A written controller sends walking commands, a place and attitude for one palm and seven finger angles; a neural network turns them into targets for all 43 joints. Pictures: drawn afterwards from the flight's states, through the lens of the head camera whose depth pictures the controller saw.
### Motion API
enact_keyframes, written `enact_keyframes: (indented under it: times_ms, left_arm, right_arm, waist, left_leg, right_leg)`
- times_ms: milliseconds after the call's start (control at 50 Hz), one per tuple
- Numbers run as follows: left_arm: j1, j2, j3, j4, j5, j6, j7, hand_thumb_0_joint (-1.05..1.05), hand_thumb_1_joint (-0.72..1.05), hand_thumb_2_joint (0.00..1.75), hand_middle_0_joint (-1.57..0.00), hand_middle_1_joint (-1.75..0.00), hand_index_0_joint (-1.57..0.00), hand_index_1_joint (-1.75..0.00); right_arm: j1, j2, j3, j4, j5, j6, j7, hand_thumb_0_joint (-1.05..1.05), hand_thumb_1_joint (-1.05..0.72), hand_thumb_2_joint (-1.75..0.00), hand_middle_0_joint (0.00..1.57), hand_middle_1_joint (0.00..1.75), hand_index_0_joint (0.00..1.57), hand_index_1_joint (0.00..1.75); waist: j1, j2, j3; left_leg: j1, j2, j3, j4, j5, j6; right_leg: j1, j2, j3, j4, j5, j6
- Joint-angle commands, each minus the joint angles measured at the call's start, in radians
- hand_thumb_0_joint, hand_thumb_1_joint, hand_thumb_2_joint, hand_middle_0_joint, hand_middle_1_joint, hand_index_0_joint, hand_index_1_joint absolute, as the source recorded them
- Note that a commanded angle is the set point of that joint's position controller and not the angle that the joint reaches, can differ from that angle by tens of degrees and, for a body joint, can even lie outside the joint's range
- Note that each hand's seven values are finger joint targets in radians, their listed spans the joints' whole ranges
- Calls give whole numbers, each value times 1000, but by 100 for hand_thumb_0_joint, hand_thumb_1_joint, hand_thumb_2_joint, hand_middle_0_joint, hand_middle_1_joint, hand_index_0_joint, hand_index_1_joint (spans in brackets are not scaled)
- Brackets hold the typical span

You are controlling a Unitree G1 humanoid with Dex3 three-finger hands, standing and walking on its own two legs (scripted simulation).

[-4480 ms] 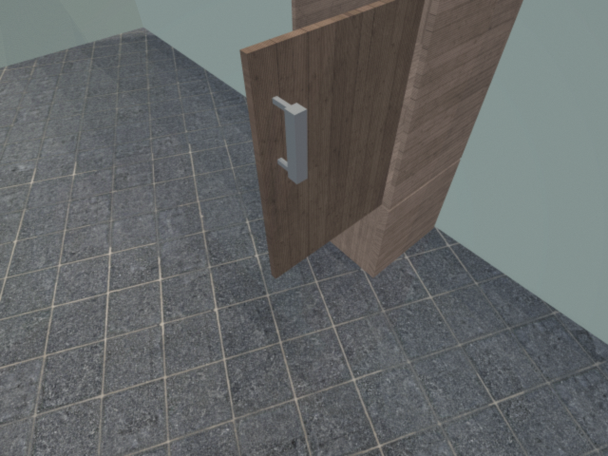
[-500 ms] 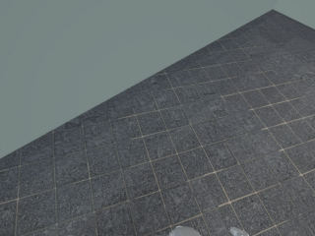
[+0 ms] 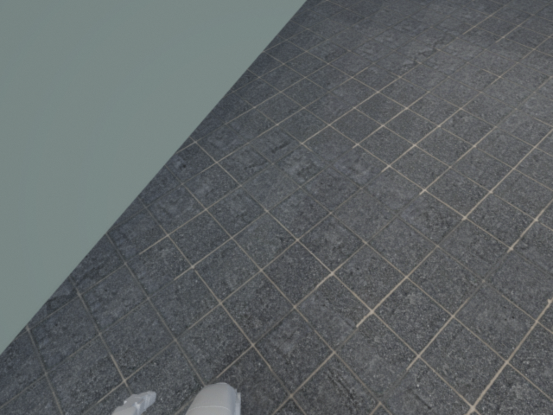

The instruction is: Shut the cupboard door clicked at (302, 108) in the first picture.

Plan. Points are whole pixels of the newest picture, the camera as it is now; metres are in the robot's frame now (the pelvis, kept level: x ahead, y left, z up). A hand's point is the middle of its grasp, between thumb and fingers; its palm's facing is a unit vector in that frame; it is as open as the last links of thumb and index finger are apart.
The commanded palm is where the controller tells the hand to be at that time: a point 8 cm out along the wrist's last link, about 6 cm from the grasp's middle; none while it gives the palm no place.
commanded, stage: walk around to get in front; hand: left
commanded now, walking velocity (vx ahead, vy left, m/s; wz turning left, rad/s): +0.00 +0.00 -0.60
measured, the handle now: out of the picture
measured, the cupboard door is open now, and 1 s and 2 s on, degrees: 90 90 90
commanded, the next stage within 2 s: walk to a spot facing it in 1.26 s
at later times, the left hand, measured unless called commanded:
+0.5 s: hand (155, 386) +0.17 +0.23 -0.18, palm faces -0.21 -0.96 -0.18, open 7.4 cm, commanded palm none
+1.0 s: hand (295, 233) +0.47 -0.01 -0.17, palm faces -0.56 -0.79 -0.23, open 7.3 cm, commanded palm none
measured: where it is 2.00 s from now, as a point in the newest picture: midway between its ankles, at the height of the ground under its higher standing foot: (394, 291)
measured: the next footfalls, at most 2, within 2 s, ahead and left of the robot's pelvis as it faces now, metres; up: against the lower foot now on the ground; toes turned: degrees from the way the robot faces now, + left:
left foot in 0.36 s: +0.13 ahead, +0.13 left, +0.00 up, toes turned -9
right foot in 0.84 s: +0.31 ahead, -0.14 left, +0.00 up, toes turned -37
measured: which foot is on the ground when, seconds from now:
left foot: up 0.00-0.34, down 0.36-0.82, up 0.84-1.00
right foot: down 0.00-0.36, up 0.38-0.82, down 0.84-1.00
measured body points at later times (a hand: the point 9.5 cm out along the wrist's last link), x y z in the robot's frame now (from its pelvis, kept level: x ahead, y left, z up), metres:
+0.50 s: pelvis +0.11 +0.04 +0.00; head +0.16 +0.06 +0.45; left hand +0.19 +0.28 -0.16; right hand +0.13 -0.22 -0.12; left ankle +0.09 +0.14 -0.74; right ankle +0.03 -0.08 -0.64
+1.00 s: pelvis +0.29 -0.11 -0.01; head +0.33 -0.15 +0.44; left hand +0.50 +0.03 -0.15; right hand +0.14 -0.29 -0.17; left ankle +0.33 +0.08 -0.63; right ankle +0.28 -0.12 -0.74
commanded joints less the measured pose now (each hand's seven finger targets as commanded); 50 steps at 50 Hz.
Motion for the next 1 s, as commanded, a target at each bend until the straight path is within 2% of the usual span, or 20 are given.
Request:
enact_keyframes:
  times_ms: [0,200,260,300,320,340,360,380,420,480,680,760,780,800,820,840,860,920,940,980]
  left_arm:
    - [64,187,53,-45,-3,-26,10,0,90,90,-20,-30,-20,-30]
    - [149,200,72,-15,10,-42,-7,0,90,90,-20,-30,-20,-30]
    - [125,211,77,-17,6,-42,-13,0,90,90,-20,-30,-20,-30]
    - [69,191,75,-25,2,-42,-13,0,90,90,-20,-30,-20,-30]
    - [45,141,62,-44,-4,-44,-19,0,90,90,-20,-30,-20,-30]
    - [61,76,49,-61,-15,-44,-31,0,90,90,-20,-30,-20,-30]
    - [-1,114,51,-80,3,-50,-34,0,90,90,-20,-30,-20,-30]
    - [-6,120,61,-87,12,-49,-45,0,90,90,-20,-30,-20,-30]
    - [38,116,65,-29,28,-41,-56,0,90,90,-20,-30,-20,-30]
    - [66,49,45,-17,20,-22,-58,0,90,90,-20,-30,-20,-30]
    - [-163,-1,8,-78,12,-18,-72,0,90,90,-20,-30,-20,-30]
    - [57,69,33,-22,8,-31,-53,0,90,90,-20,-30,-20,-30]
    - [200,101,46,19,10,-40,-48,0,90,90,-20,-30,-20,-30]
    - [330,184,65,54,16,-48,-39,0,90,90,-20,-30,-20,-30]
    - [380,282,85,65,4,-55,-21,0,90,90,-20,-30,-20,-30]
    - [318,309,87,43,-17,-47,-5,0,90,90,-20,-30,-20,-30]
    - [214,251,73,22,-22,-47,2,0,90,90,-20,-30,-20,-30]
    - [80,139,33,6,-13,-78,3,0,90,90,-20,-30,-20,-30]
    - [94,130,29,14,-11,-87,-1,0,90,90,-20,-30,-20,-30]
    - [119,121,30,33,-7,-101,-5,0,90,90,-20,-30,-20,-30]
  right_arm:
    - [18,-60,-12,-66,0,-22,-1,0,-90,-90,20,30,20,30]
    - [-132,-55,-12,-142,-1,-69,13,0,-90,-90,20,30,20,30]
    - [-91,-50,-9,-138,2,-88,12,0,-90,-90,20,30,20,30]
    - [22,-62,-10,-105,3,-103,4,0,-90,-90,20,30,20,30]
    - [134,-118,-19,-68,-2,-114,-10,0,-90,-90,20,30,20,30]
    - [232,-231,-45,-51,-24,-118,-15,0,-90,-90,20,30,20,30]
    - [269,-243,-39,-57,-21,-111,-20,0,-90,-90,20,30,20,30]
    - [209,-206,-28,-83,-21,-106,-19,0,-90,-90,20,30,20,30]
    - [137,-111,3,-86,-21,-120,-16,0,-90,-90,20,30,20,30]
    - [210,-62,24,-39,-13,-138,-26,0,-90,-90,20,30,20,30]
    - [366,-53,35,56,-23,-135,-26,0,-90,-90,20,30,20,30]
    - [293,-133,11,43,-8,-133,-24,0,-90,-90,20,30,20,30]
    - [235,-151,8,28,-2,-134,-19,0,-90,-90,20,30,20,30]
    - [209,-121,10,7,16,-133,-4,0,-90,-90,20,30,20,30]
    - [222,-29,22,-27,29,-135,-3,0,-90,-90,20,30,20,30]
    - [143,-58,16,-54,22,-126,-1,0,-90,-90,20,30,20,30]
    - [118,-46,5,-56,16,-122,3,0,-90,-90,20,30,20,30]
    - [177,-8,11,7,1,-93,2,0,-90,-90,20,30,20,30]
    - [203,2,13,17,0,-83,2,0,-90,-90,20,30,20,30]
    - [209,0,13,21,-5,-76,3,0,-90,-90,20,30,20,30]
  waist:
    - [20,-126,-177]
    - [81,-157,-106]
    - [59,-158,-113]
    - [-9,-116,-134]
    - [-63,17,-172]
    - [-97,327,-218]
    - [-117,241,-161]
    - [-76,115,-80]
    - [-19,113,-46]
    - [0,128,-74]
    - [-28,133,10]
    - [93,150,-130]
    - [169,143,-191]
    - [235,18,-263]
    - [215,-225,-348]
    - [187,-165,-268]
    - [126,-57,-107]
    - [5,-46,-46]
    - [-11,-64,-52]
    - [-23,-92,-97]
  left_leg:
    - [-62,-13,-33,-31,47,-13]
    - [-52,-59,-25,-321,-44,6]
    - [85,-98,-8,-466,-25,26]
    - [363,-96,-2,-671,85,36]
    - [582,2,-79,-780,34,61]
    - [742,307,-459,-888,-170,154]
    - [640,429,-552,-944,-173,225]
    - [534,400,-458,-959,-122,243]
    - [468,278,-267,-919,129,160]
    - [529,185,4,-824,684,53]
    - [562,183,207,-797,981,111]
    - [550,231,238,-525,1327,120]
    - [465,203,259,-354,1231,103]
    - [225,140,264,-73,834,72]
    - [-119,-59,192,313,-196,19]
    - [-215,-32,14,411,-182,50]
    - [-236,31,-29,362,-31,57]
    - [-55,70,-33,185,115,42]
    - [-38,58,-25,142,129,38]
    - [-69,46,-16,75,131,27]
  right_leg:
    - [190,-231,242,-174,465,-78]
    - [191,-248,460,-252,25,-148]
    - [131,-218,466,-219,23,-137]
    - [-54,-157,422,-126,-33,-80]
    - [-214,-58,321,3,-94,-33]
    - [-439,87,132,330,-309,36]
    - [-484,15,83,533,-319,50]
    - [-475,-46,78,609,-251,60]
    - [-463,-70,61,720,-90,75]
    - [-469,-57,11,782,-6,82]
    - [-399,-36,-167,340,54,36]
    - [-31,40,-190,182,-18,-38]
    - [170,47,-185,107,21,-59]
    - [455,-92,-12,31,100,-127]
    - [641,-408,575,-74,231,-261]
    - [532,-455,645,-204,145,-282]
    - [375,-419,490,-251,83,-197]
    - [41,-272,242,-300,272,79]
    - [28,-234,193,-292,403,83]
    - [103,-205,146,-261,563,-17]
